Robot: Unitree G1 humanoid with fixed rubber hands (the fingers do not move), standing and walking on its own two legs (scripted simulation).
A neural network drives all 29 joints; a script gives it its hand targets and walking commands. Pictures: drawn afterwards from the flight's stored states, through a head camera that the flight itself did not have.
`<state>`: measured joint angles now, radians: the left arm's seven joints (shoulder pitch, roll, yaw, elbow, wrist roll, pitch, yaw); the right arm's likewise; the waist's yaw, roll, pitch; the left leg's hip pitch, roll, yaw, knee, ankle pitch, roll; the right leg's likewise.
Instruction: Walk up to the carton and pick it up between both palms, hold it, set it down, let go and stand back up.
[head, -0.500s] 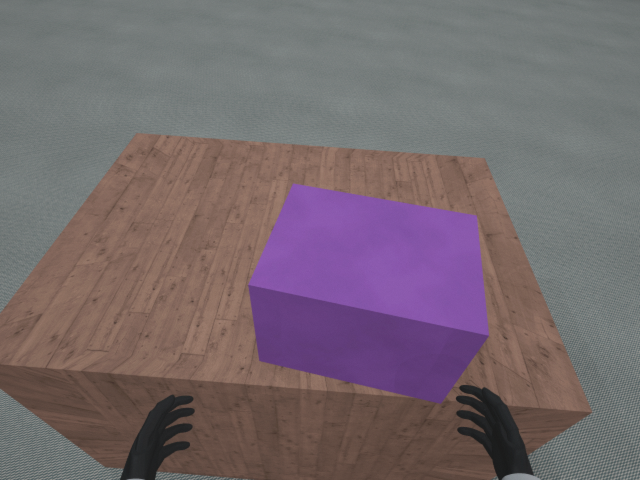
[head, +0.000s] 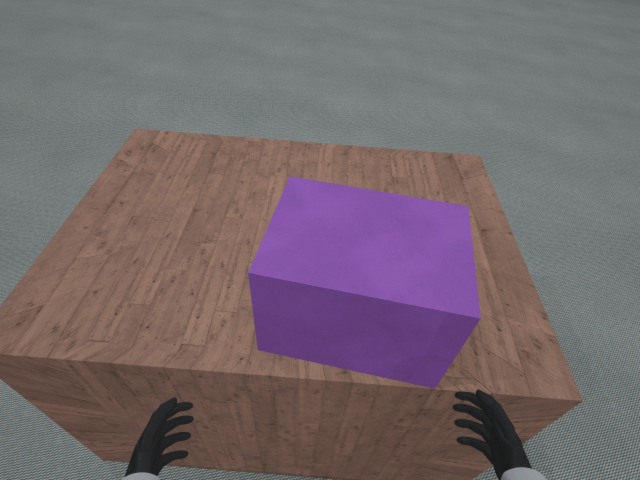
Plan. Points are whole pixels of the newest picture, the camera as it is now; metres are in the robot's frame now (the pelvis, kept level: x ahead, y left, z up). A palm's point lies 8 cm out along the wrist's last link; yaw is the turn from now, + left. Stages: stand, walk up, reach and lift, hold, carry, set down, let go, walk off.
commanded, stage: let go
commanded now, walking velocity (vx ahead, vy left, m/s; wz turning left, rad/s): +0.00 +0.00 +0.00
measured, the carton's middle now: (360, 279) +0.43 -0.08 -0.03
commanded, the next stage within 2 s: stand in 0.84 s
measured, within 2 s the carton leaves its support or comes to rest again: neither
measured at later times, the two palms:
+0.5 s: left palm out of the picture +0.16 +0.19 -0.09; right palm (513, 468) +0.16 -0.25 -0.06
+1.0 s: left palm out of the picture +0.15 +0.22 -0.10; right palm (503, 474) +0.16 -0.25 -0.10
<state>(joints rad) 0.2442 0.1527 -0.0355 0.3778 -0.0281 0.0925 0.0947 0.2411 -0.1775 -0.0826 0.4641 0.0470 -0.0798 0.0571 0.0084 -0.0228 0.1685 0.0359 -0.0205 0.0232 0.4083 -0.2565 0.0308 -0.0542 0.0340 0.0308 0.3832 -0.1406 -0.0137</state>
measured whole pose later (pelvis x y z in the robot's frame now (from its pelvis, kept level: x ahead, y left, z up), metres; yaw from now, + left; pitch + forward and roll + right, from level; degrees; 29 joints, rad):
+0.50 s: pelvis -0.01 -0.03 -0.01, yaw +1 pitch -9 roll +1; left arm 0.16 0.18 0.00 0.55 -0.02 0.08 0.05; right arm 0.20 -0.12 -0.09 0.58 -0.03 -0.11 0.03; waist 0.00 -0.05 0.14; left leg -0.04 0.00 0.00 0.48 -0.27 -0.01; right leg -0.14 0.05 0.00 0.48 -0.18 -0.06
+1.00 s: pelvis +0.01 -0.02 -0.01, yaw -2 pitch -3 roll +0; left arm 0.20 0.20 0.06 0.63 0.03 0.06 -0.02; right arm 0.16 -0.17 -0.07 0.64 -0.05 0.02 0.01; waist 0.01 0.02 0.08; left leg -0.18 0.03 0.05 0.58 -0.35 0.00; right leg -0.28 0.08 0.04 0.54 -0.21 -0.05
